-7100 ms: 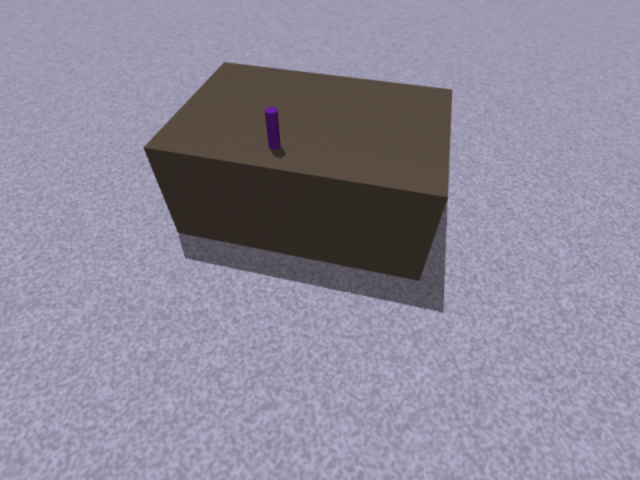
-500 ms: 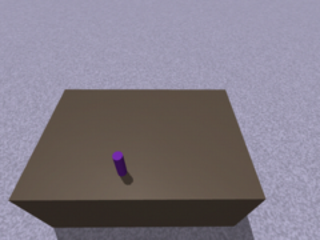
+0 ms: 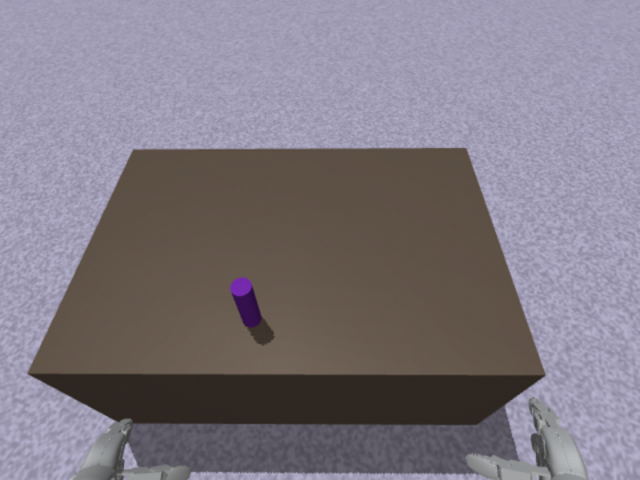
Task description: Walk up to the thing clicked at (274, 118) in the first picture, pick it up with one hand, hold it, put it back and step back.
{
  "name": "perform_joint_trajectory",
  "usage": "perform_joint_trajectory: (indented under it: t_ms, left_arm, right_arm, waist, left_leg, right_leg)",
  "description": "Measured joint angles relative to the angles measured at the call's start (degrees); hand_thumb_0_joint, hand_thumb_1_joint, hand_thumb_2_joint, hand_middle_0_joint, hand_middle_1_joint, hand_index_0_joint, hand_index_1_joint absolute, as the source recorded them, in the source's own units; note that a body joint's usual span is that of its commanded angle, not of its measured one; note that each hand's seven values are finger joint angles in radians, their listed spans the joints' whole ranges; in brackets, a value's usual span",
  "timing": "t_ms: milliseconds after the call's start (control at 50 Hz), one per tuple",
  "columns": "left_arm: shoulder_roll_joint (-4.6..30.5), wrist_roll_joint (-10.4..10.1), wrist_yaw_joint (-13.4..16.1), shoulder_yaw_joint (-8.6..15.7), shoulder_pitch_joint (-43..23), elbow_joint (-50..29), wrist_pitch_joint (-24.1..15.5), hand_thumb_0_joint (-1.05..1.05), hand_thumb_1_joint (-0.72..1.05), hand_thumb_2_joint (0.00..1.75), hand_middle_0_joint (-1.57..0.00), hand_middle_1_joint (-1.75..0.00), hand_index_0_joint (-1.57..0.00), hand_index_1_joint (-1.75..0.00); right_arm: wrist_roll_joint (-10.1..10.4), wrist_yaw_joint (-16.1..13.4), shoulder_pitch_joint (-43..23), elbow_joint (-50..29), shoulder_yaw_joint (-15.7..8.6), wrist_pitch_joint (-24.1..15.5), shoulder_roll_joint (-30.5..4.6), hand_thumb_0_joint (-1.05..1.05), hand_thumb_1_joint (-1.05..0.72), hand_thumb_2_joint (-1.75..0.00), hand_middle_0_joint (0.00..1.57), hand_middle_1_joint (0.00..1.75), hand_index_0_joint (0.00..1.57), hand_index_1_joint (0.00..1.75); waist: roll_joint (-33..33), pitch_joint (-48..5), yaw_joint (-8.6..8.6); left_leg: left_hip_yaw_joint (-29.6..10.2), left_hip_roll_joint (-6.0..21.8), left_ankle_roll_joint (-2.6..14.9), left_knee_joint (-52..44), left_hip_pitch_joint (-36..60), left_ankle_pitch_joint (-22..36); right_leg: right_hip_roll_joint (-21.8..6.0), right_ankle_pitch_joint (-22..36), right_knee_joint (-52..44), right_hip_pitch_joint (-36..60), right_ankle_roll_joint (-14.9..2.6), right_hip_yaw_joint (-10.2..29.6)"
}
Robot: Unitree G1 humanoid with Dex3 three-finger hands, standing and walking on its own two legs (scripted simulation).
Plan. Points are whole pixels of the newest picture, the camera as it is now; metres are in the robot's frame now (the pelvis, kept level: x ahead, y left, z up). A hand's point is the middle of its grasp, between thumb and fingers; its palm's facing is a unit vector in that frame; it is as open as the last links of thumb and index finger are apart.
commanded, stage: go down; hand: left
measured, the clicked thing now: (246, 303) +0.48 +0.17 -0.25
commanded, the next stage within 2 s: none
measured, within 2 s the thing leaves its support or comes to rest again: neither
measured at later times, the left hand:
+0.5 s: hand (140, 464) +0.17 +0.26 -0.12, palm faces +0.03 -0.95 -0.32, open 17.3 cm
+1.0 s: hand (130, 461) +0.17 +0.27 -0.11, palm faces +0.05 -0.95 -0.31, open 17.5 cm
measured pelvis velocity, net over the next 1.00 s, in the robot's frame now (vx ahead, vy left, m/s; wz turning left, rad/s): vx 0.02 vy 0.01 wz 0.01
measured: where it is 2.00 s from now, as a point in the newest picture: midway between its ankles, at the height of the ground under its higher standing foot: outside the picture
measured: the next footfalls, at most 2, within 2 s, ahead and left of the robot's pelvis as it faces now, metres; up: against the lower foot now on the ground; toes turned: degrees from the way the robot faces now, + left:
none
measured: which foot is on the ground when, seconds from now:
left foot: down 0.00-1.00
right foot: down 0.00-1.00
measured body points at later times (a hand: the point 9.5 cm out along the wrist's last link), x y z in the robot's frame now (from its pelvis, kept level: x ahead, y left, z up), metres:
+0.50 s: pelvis +0.02 +0.01 -0.01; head +0.06 +0.00 +0.44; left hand +0.17 +0.31 -0.10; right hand +0.17 -0.27 -0.10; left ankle +0.02 +0.13 -0.73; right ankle -0.03 -0.13 -0.73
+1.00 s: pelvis +0.02 +0.01 -0.02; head +0.06 +0.01 +0.43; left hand +0.17 +0.32 -0.09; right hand +0.17 -0.26 -0.09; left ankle +0.02 +0.13 -0.73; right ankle -0.03 -0.13 -0.73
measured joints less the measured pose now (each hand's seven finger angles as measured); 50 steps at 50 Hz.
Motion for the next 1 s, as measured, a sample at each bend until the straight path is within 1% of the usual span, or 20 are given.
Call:
perform_joint_trajectory:
  t_ms: [80,160,240,320,520,720,1000]
  left_arm:
    - [0.6,0.4,-0.6,0.5,2.2,-3.6,2.9,0.0,0.05,0.19,-0.07,-0.03,-0.07,-0.03]
    - [0.6,0.6,-0.6,1.3,4.5,-7.5,3.7,0.0,-0.16,0.12,-0.07,-0.03,-0.07,-0.04]
    - [0.4,0.6,-0.1,1.8,5.5,-9.7,3.6,0.0,-0.33,0.08,-0.08,-0.03,-0.07,-0.04]
    - [0.0,0.5,0.0,2.3,6.2,-11.5,3.8,0.0,-0.43,0.06,-0.08,-0.03,-0.07,-0.04]
    - [0.5,0.3,-1.7,2.6,8.1,-15.4,6.1,0.0,-0.52,0.04,-0.09,-0.05,-0.08,-0.05]
    - [1.0,0.1,-2.6,4.0,9.8,-19.0,6.7,0.0,-0.56,0.04,-0.08,-0.05,-0.08,-0.06]
    - [1.8,-0.5,-4.3,5.3,12.5,-23.8,7.7,-0.01,-0.58,0.06,-0.08,-0.06,-0.07,-0.07]
  right_arm:
    - [-0.4,0.4,1.9,-1.6,-0.1,0.8,0.4,0.0,0.06,-0.2,0.06,0.07,0.06,0.06]
    - [-1.0,-0.2,3.7,-3.1,-0.4,0.8,0.9,0.0,0.23,-0.13,0.06,0.06,0.05,0.05]
    - [-1.7,-1.3,3.9,-3.8,-0.6,-0.2,1.2,0.0,0.35,-0.1,0.06,0.06,0.05,0.05]
    - [-2.0,-2.1,4.0,-4.5,-0.5,-1.1,1.5,-0.01,0.41,-0.07,0.06,0.05,0.05,0.05]
    - [-1.8,-2.2,5.8,-8.0,0.0,-1.7,2.2,-0.01,0.49,-0.05,0.06,0.05,0.05,0.05]
    - [-2.0,-2.2,7.9,-11.5,0.3,-1.6,2.5,-0.01,0.51,-0.05,0.06,0.05,0.05,0.05]
    - [-1.8,-2.4,10.9,-17.5,1.5,-1.0,3.1,-0.01,0.52,-0.05,0.06,0.05,0.05,0.05]
  waist:
    - [-0.2,-0.4,0.01]
    - [-0.3,0.0,0.07]
    - [-0.3,0.2,-0.02]
    - [-0.3,-0.3,-0.04]
    - [-0.3,-1.9,-0.07]
    - [-0.3,-2.1,-0.15]
    - [-0.4,-3.4,-0.29]
  left_leg:
    - [-0.2,0.0,0.05,2.5,-1.7,-1.4]
    - [-0.3,0.0,0.13,4.1,-2.6,-2.4]
    - [-0.3,-0.1,0.18,5.5,-3.3,-3.3]
    - [-0.3,-0.1,0.23,6.5,-3.6,-4.1]
    - [-0.6,-0.2,0.27,7.8,-3.9,-5.5]
    - [-0.7,-0.1,0.23,9.5,-5.0,-6.6]
    - [-1.0,0.1,0.21,12.0,-6.7,-7.6]
  right_leg:
    - [-0.1,-1.4,2.3,-1.5,0.04,-0.1]
    - [-0.2,-2.2,3.6,-2.3,0.17,-0.1]
    - [-0.4,-3.0,4.8,-2.8,0.31,0.0]
    - [-0.4,-3.7,5.5,-3.0,0.43,0.0]
    - [-0.6,-4.9,6.3,-2.9,0.57,-0.2]
    - [-0.5,-5.9,7.7,-3.8,0.62,-0.3]
    - [-0.5,-6.9,10.1,-5.3,0.55,-0.4]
